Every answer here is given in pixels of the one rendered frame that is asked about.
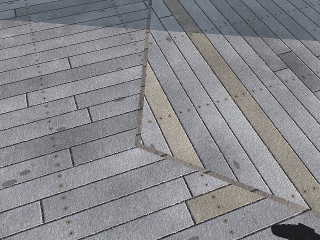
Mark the robot right hand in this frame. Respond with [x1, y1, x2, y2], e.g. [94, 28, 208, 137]
[271, 223, 320, 240]

